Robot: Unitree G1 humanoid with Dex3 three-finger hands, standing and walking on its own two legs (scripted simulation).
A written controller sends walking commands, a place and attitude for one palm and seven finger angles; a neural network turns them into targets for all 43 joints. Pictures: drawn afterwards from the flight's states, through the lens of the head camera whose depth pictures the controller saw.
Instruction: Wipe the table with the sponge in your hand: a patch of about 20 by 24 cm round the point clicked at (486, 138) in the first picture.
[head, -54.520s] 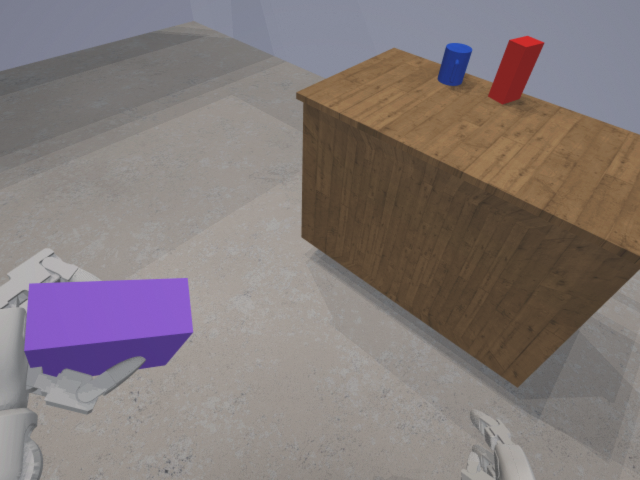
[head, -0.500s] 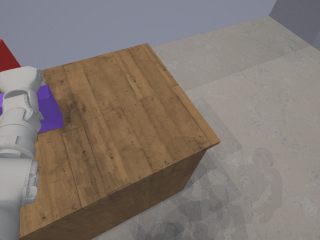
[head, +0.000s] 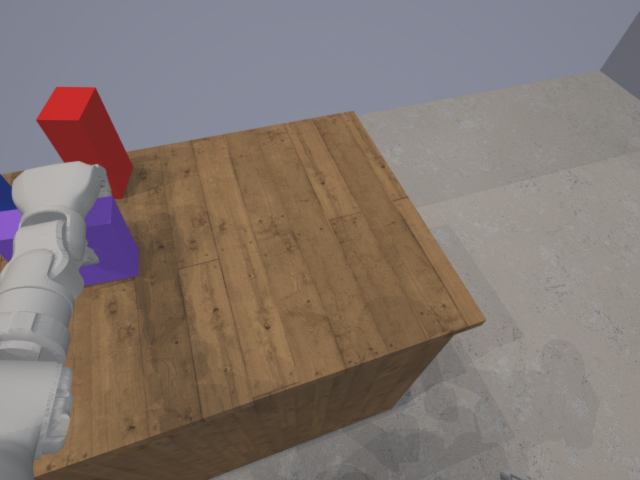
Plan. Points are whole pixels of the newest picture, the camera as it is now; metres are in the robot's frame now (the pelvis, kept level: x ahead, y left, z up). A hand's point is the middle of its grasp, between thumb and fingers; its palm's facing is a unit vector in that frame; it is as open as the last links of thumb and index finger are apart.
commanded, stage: wipe back along the first lane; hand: left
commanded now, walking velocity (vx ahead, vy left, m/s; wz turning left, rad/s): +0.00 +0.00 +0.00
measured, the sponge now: (80, 254) +0.40 +0.36 +0.00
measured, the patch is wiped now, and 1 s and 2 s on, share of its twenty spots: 1.00 1.00 1.00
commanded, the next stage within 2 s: lift the sponge slowly off the table in 1.54 s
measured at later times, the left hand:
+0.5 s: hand (85, 247) +0.38 +0.32 +0.05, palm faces -0.08 -0.02 -1.00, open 9.6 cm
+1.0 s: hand (91, 277) +0.33 +0.30 +0.05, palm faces -0.05 -0.03 -1.00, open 9.6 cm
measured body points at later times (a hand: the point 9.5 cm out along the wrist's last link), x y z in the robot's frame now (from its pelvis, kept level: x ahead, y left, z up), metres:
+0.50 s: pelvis -0.01 +0.00 +0.00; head +0.03 +0.00 +0.45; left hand +0.38 +0.32 +0.11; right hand +0.09 -0.26 -0.12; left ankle -0.02 +0.06 -0.73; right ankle -0.03 -0.13 -0.73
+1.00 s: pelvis +0.00 -0.01 +0.01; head +0.02 -0.02 +0.46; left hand +0.33 +0.29 +0.11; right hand +0.17 -0.25 -0.11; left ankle -0.02 +0.06 -0.73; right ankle -0.03 -0.13 -0.73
